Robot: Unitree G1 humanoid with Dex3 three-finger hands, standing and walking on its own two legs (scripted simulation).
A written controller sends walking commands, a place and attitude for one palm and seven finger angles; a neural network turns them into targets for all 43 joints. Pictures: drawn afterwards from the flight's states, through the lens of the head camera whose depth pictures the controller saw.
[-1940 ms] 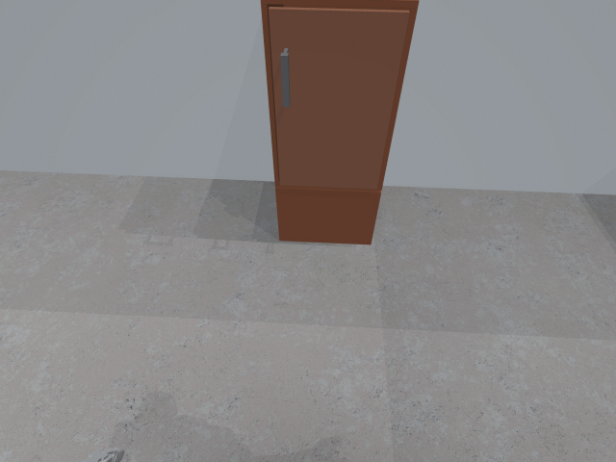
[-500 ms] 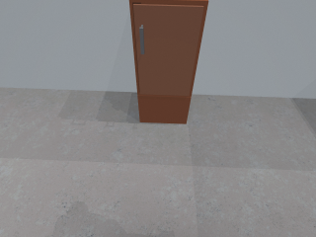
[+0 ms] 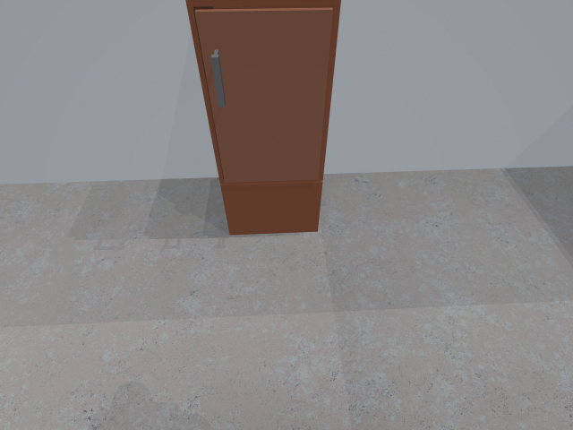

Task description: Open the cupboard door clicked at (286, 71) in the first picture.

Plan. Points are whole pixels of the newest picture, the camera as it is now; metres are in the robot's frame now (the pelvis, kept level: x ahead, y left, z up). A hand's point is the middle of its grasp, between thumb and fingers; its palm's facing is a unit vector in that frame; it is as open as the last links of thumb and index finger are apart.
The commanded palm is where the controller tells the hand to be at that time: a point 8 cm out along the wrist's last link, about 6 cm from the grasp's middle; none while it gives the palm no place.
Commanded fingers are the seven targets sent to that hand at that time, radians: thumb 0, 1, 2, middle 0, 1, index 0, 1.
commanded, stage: walk to a spot facing it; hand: left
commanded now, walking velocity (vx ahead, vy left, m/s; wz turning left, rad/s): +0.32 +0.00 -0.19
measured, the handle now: (219, 78) +1.00 +0.27 +0.01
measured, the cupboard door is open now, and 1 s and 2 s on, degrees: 0 0 0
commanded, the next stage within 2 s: turn to face it in 0.20 s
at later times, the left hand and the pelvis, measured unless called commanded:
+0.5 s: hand (153, 412) +0.18 +0.24 -0.17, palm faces -0.03 -0.98 -0.18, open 7.4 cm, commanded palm none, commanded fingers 0.00 0.90 0.90 -0.20 -0.30 -0.20 -0.30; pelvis +0.16 +0.06 +0.01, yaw -7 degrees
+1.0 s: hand (159, 362) +0.26 +0.26 -0.17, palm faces +0.08 -0.98 -0.19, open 7.3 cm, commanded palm none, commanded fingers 0.00 0.90 0.90 -0.20 -0.30 -0.20 -0.30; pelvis +0.23 +0.07 +0.01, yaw +1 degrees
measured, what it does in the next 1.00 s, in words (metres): walks ahead: left foot, then right foot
